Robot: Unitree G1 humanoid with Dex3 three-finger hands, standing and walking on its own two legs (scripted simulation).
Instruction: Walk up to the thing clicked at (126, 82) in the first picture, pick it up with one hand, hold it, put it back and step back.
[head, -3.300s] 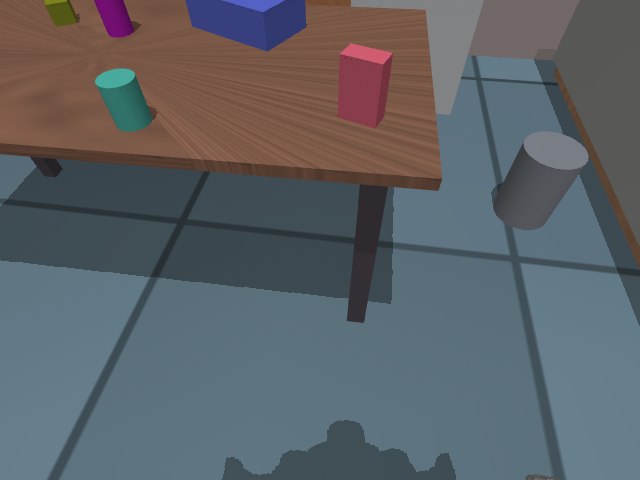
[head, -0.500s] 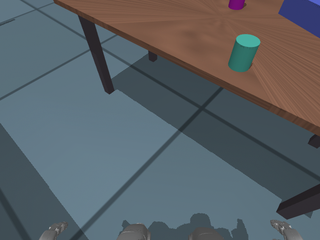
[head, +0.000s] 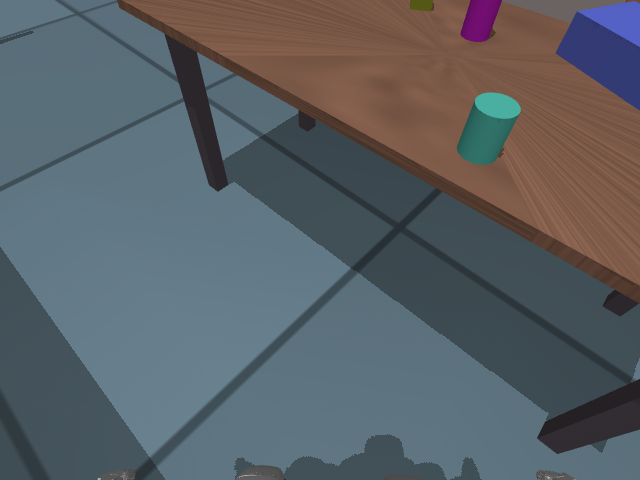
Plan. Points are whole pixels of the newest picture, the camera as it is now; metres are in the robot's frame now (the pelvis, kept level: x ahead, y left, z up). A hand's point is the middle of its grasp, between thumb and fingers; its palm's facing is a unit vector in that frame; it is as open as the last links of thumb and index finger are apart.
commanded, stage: walk up
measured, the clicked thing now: (486, 129) +0.65 -0.28 +0.04
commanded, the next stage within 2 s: stand in 0.56 s
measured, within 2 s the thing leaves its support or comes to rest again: neither
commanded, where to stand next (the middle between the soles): +0.04 -0.02 m, yaw -5 degrees
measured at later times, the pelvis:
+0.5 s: pelvis +0.00 +0.00 +0.01, yaw +0 degrees
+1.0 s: pelvis +0.02 +0.00 +0.01, yaw -1 degrees
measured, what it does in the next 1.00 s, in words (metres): stands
